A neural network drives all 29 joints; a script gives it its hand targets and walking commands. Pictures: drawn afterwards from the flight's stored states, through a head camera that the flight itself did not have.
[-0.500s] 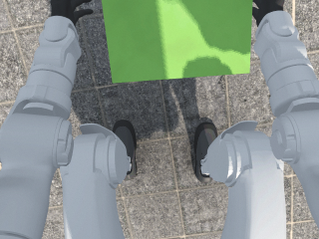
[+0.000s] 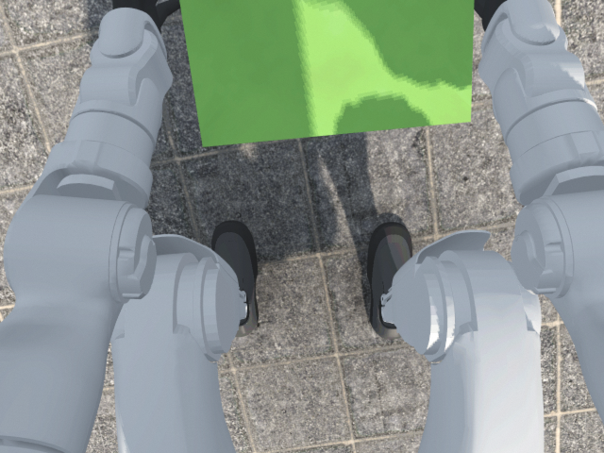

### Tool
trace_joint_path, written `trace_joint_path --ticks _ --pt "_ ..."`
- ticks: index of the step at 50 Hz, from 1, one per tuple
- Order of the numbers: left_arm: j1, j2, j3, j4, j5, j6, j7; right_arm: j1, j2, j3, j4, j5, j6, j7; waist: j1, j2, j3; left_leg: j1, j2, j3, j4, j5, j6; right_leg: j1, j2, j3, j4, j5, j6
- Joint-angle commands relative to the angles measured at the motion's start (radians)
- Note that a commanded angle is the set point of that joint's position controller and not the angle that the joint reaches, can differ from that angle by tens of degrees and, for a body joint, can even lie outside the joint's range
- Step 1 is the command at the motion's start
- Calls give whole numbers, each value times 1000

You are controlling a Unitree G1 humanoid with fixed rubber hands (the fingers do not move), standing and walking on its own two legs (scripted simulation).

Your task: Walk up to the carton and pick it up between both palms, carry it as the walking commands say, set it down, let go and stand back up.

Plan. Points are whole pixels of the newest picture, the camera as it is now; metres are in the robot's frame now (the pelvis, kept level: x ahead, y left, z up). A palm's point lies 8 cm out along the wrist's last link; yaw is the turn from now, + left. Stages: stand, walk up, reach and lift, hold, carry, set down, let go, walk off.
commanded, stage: reach and lift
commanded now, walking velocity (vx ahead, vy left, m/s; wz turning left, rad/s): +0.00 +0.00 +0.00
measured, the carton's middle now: (319, 6) +0.56 +0.01 -0.26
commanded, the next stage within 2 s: none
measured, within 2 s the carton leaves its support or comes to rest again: leaves its support in 0.44 s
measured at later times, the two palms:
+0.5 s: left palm (117, 8) +0.53 +0.20 -0.16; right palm out of the picture +0.54 -0.15 -0.17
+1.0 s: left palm out of the picture +0.52 +0.21 -0.12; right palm out of the picture +0.54 -0.14 -0.12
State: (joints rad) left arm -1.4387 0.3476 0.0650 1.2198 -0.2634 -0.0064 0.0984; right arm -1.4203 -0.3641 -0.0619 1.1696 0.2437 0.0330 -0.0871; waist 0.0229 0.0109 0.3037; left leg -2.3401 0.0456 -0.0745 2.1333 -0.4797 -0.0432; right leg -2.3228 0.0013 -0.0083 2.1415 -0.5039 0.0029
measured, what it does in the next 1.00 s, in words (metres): stands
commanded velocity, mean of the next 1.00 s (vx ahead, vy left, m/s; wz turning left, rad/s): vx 0.00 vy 0.00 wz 0.00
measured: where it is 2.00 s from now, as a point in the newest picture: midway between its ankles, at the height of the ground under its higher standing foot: (313, 297)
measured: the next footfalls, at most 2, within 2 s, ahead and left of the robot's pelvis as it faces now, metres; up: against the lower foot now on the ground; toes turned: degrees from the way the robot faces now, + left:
none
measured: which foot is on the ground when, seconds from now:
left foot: down 0.00-1.00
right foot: down 0.00-1.00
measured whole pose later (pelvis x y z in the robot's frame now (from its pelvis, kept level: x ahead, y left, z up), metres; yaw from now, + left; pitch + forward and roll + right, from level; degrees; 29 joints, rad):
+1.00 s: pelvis -0.02 +0.01 +0.03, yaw +0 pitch +27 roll -2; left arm -1.48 0.36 0.04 1.04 -0.26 0.22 0.23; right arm -1.49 -0.38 0.00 1.06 0.24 0.25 -0.17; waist 0.04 0.01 0.53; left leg -2.07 0.00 -0.08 2.09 -0.49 -0.04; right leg -2.03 0.01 0.01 2.08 -0.51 0.04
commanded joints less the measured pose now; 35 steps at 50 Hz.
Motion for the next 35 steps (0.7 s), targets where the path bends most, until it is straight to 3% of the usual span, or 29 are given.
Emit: trace_joint_path --ticks 1,3,4,5,6,7,8,9,10,11,12,13,16,17,20,21,22,23,24,26,27,28,29,30,31,32,33,34,35 --pt "-461 -659 -88 -189 30 -1 -174 -533 791 262 -191 12 17 198 101 -135 -1085 498 -96 155 -94 151 38 549 87 -15 -170 152 32" --pt "-506 -688 -132 -240 27 13 -179 -564 781 234 -237 25 18 205 82 -62 -1141 570 -97 153 -100 164 39 542 96 -13 -169 151 25" --pt "-502 -706 -129 -235 12 13 -183 -553 773 246 -227 0 18 200 47 -116 -1140 551 -104 146 -91 184 35 549 96 -33 -168 163 28" --pt "-542 -687 -143 -279 7 12 -180 -566 827 265 -236 29 25 203 81 -97 -1203 590 -100 153 -97 212 38 601 96 -28 -156 216 34" --pt "-529 -699 -132 -274 11 18 -180 -544 798 264 -230 20 28 199 82 -85 -1190 542 -99 176 -89 183 29 631 93 -20 -165 208 28" --pt "-491 -701 -126 -273 6 9 -180 -566 815 287 -265 28 30 199 102 -119 -1245 576 -105 166 -90 210 36 645 98 -31 -152 217 37" --pt "-501 -711 -136 -279 6 22 -184 -544 830 298 -273 32 35 200 93 -140 -1256 596 -102 163 -96 246 41 654 93 -26 -168 257 40" --pt "-478 -713 -128 -230 8 26 -181 -570 827 313 -282 51 34 200 123 -115 -1263 597 -98 180 -82 198 39 674 93 -20 -174 203 40" --pt "-479 -727 -145 -283 14 26 -175 -623 853 331 -356 70 31 205 134 -96 -1342 647 -111 176 -83 239 44 680 104 -29 -159 232 44" --pt "-516 -736 -170 -374 -19 13 -174 -633 856 350 -408 80 22 198 115 -129 -1421 682 -120 176 -83 301 44 719 109 -39 -157 289 39" --pt "-566 -749 -205 -430 -40 16 -171 -621 859 359 -410 96 23 193 103 -90 -1523 742 -113 181 -84 324 37 793 109 -33 -149 331 36" --pt "-583 -741 -216 -426 -48 18 -167 -628 836 355 -389 98 27 186 106 -67 -1519 722 -114 186 -78 311 28 789 107 -23 -157 326 31" --pt "-568 -769 -224 -392 -57 43 -170 -721 827 384 -488 108 38 189 92 -93 -1594 771 -116 194 -93 259 38 837 106 -44 -175 247 35" --pt "-536 -792 -219 -373 -35 48 -167 -735 870 401 -501 123 40 198 138 -76 -1609 805 -119 192 -107 290 44 805 115 -52 -157 261 39" --pt "-642 -796 -238 -513 -83 49 -171 -773 885 436 -561 141 61 186 110 -118 -1835 866 -125 211 -77 317 34 995 118 -57 -155 330 44" --pt "-672 -780 -255 -556 -94 58 -169 -828 857 434 -647 150 57 184 122 -85 -1886 916 -127 196 -104 348 31 982 119 -68 -142 349 42" --pt "-618 -783 -206 -292 -52 76 -184 -745 885 371 -370 105 77 186 106 -90 -1549 756 -105 208 -114 161 32 832 107 -60 -177 165 36" --pt "-631 -869 -255 -444 -95 68 -188 -747 901 376 -522 106 61 185 65 -64 -1694 848 -121 203 -116 256 29 936 111 -66 -178 257 28" --pt "-683 -877 -254 -517 -94 73 -195 -761 914 367 -548 111 69 189 69 -43 -1753 863 -134 206 -109 280 27 948 119 -64 -169 286 20" --pt "-747 -914 -278 -592 -116 83 -195 -781 926 368 -579 101 81 192 32 -48 -1859 965 -149 194 -116 321 22 959 125 -90 -160 303 21" --pt "-683 -933 -273 -546 -102 94 -192 -754 937 376 -578 107 78 195 41 -37 -1830 951 -152 197 -129 335 23 948 127 -95 -163 321 21" --pt "-707 -922 -274 -533 -112 98 -196 -778 937 366 -566 97 86 198 21 -54 -1791 910 -146 196 -130 291 27 919 123 -94 -175 284 22" --pt "-696 -917 -268 -530 -87 102 -192 -770 943 361 -552 114 92 206 56 -26 -1793 955 -143 196 -141 276 31 885 121 -93 -171 248 20" --pt "-746 -950 -288 -624 -112 107 -188 -812 938 368 -645 102 89 210 29 -23 -1920 1031 -156 190 -138 335 25 928 128 -106 -164 290 19" --pt "-733 -972 -298 -627 -110 114 -189 -792 943 366 -641 117 94 214 31 -3 -1970 1078 -149 199 -136 344 22 937 121 -103 -170 285 14" --pt "-727 -966 -280 -605 -91 129 -188 -831 953 361 -657 128 96 215 51 -2 -1939 1061 -156 195 -169 298 30 934 126 -116 -173 254 16" --pt "-705 -991 -272 -560 -82 138 -189 -841 950 351 -647 124 101 217 45 21 -1903 1057 -156 204 -163 283 28 917 121 -105 -189 225 11" --pt "-714 -1002 -276 -568 -92 135 -187 -823 946 325 -621 94 102 223 10 2 -1847 1036 -156 190 -185 254 25 869 124 -127 -188 195 14" --pt "-679 -1038 -261 -542 -83 140 -194 -833 941 327 -616 95 98 229 29 -2 -1818 1010 -158 189 -185 277 30 861 119 -118 -194 212 7"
